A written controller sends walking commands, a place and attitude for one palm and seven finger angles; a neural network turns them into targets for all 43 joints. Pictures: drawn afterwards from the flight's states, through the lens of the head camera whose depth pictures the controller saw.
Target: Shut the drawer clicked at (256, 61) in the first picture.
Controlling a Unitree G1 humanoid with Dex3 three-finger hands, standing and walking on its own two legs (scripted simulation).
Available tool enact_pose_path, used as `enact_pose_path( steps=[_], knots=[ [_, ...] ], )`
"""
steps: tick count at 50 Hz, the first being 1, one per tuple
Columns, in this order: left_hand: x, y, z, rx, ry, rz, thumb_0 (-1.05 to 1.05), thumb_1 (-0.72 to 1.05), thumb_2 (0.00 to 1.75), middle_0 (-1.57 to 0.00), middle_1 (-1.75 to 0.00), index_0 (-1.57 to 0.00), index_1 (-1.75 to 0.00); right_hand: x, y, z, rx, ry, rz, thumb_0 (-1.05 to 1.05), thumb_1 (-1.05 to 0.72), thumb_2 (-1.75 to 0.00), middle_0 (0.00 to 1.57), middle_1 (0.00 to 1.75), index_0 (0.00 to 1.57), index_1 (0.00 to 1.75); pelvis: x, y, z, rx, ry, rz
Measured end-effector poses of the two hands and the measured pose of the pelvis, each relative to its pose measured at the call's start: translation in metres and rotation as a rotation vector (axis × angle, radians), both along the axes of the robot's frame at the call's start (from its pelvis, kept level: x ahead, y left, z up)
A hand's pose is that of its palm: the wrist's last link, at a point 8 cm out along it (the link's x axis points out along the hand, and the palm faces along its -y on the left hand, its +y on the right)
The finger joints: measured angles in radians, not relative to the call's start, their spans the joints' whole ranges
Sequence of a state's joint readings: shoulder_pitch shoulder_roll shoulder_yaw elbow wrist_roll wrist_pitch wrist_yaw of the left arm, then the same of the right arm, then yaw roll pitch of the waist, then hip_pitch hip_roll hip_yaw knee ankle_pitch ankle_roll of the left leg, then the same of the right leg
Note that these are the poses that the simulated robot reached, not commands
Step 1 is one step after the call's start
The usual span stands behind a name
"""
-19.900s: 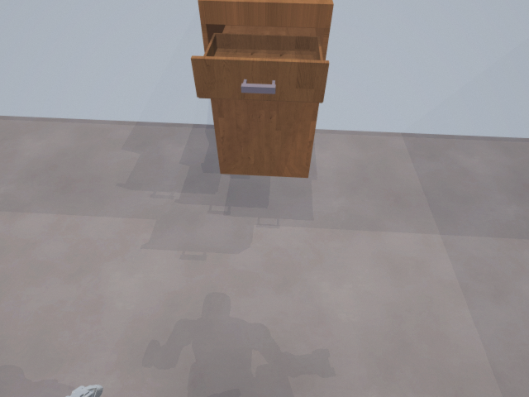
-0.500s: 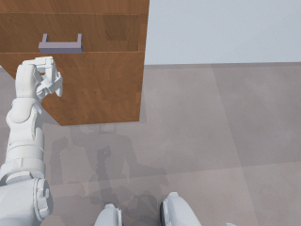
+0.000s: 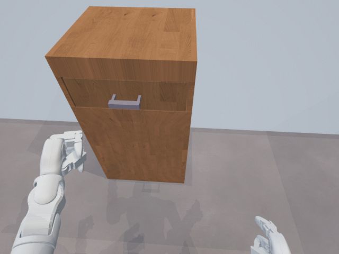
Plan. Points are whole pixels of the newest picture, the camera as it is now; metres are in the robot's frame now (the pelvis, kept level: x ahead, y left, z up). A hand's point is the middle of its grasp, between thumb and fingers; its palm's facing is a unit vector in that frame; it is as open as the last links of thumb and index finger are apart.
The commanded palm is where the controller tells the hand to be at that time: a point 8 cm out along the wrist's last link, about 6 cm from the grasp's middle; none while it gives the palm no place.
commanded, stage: draw the hand back to the body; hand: left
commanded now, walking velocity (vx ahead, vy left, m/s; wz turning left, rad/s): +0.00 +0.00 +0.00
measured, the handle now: (125, 101) +0.63 +0.20 -0.04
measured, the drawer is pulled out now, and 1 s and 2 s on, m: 0.00 0.00 0.00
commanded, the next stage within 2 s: step back with the hand held close in 0.68 s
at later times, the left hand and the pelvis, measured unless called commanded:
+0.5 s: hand (27, 185) +0.20 +0.24 +0.17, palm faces +0.40 -0.82 -0.40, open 3.2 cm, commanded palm +0.14 +0.27 +0.19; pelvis +0.01 -0.01 +0.02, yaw +0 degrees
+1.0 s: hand (19, 193) +0.18 +0.24 +0.17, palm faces +0.35 -0.81 -0.46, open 3.2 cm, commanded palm +0.12 +0.28 +0.19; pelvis -0.01 +0.00 +0.02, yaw -1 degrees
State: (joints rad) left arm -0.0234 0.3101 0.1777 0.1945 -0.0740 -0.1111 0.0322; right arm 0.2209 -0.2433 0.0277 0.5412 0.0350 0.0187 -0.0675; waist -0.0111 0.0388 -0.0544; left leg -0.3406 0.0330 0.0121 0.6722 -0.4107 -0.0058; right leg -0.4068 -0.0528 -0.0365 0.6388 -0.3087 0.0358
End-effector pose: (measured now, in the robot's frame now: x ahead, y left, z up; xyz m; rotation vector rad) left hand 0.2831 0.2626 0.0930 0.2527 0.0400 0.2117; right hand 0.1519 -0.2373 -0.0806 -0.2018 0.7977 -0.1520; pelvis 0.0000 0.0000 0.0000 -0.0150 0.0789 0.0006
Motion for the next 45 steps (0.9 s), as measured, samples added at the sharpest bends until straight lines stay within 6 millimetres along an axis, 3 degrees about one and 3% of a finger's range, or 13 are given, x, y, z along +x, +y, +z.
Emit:
enact_pose_path(
  steps=[12,28,38,45],
  knots=[
    [-0.061,0.007,0.051,0.079,-0.090,0.103,0.01,0.89,0.89,-1.40,-1.59,-1.40,-1.60,0.031,0.019,0.021,0.016,-0.108,0.098,0.01,-0.91,-0.90,0.20,0.30,0.21,0.30,0.006,-0.004,0.017,0.004,-0.111,0.002],
    [-0.140,0.013,0.107,0.260,-0.193,0.168,0.01,0.89,0.89,-1.41,-1.59,-1.41,-1.60,0.033,0.017,0.024,0.014,-0.153,0.121,0.01,-0.91,-0.90,0.20,0.30,0.21,0.30,0.010,-0.007,0.019,-0.003,-0.154,-0.001],
    [-0.144,0.014,0.098,0.223,-0.189,0.189,0.01,0.89,0.89,-1.41,-1.59,-1.41,-1.60,0.023,0.017,0.024,-0.004,-0.158,0.120,0.01,-0.91,-0.90,0.20,0.30,0.21,0.30,0.001,-0.006,0.019,0.000,-0.171,-0.001],
    [-0.140,0.016,0.104,0.261,-0.219,0.147,0.01,0.89,0.89,-1.41,-1.59,-1.41,-1.60,0.012,0.015,0.027,-0.005,-0.139,0.088,0.01,-0.90,-0.90,0.20,0.30,0.21,0.30,-0.005,-0.004,0.020,-0.006,-0.138,-0.008]
  ],
)
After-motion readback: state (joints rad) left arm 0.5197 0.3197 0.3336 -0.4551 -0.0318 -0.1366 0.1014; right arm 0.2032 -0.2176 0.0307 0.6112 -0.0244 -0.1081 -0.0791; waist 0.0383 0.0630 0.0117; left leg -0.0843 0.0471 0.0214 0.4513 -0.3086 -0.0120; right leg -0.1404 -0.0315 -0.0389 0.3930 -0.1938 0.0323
